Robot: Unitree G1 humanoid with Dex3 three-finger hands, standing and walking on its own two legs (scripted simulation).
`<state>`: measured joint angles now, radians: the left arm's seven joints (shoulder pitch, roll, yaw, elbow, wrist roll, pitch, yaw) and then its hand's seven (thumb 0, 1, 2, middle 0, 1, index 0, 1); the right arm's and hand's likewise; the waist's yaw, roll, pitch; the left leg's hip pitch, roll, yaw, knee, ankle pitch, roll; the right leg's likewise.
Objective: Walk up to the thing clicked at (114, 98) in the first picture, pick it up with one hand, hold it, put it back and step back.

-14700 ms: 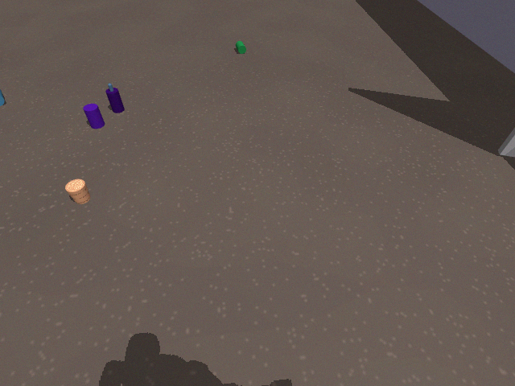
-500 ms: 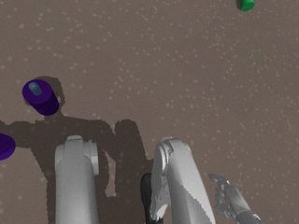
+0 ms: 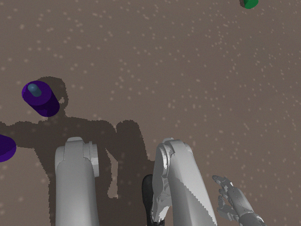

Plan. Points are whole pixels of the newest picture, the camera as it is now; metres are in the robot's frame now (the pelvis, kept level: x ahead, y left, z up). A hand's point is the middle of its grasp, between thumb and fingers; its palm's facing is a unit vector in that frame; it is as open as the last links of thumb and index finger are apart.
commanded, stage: go down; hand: left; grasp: from the side
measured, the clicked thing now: (41, 98) +0.46 +0.31 -0.27
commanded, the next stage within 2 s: none
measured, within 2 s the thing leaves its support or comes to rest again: neither
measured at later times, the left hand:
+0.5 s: hand out of the picture +0.36 +0.49 +0.04, palm faces +0.35 -0.94 -0.02, open 17.0 cm
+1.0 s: hand out of the picture +0.37 +0.48 +0.04, palm faces +0.33 -0.94 -0.04, open 17.0 cm
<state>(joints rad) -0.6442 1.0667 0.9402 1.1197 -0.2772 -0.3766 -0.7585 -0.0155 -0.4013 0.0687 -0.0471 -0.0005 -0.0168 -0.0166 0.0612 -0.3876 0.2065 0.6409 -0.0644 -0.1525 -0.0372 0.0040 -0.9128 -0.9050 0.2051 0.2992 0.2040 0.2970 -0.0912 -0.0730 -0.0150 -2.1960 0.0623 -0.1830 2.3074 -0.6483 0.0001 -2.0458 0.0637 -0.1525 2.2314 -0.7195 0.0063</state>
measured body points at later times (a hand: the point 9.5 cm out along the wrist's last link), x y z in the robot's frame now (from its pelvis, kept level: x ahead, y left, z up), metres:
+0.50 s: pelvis +0.00 +0.00 +0.01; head +0.21 +0.11 +0.39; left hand +0.34 +0.53 +0.04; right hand +0.17 -0.26 -0.08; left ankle +0.09 +0.13 -0.33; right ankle +0.10 -0.11 -0.33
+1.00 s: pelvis +0.00 +0.00 +0.01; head +0.22 +0.11 +0.39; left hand +0.34 +0.53 +0.04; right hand +0.17 -0.26 -0.08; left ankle +0.09 +0.13 -0.33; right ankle +0.10 -0.11 -0.33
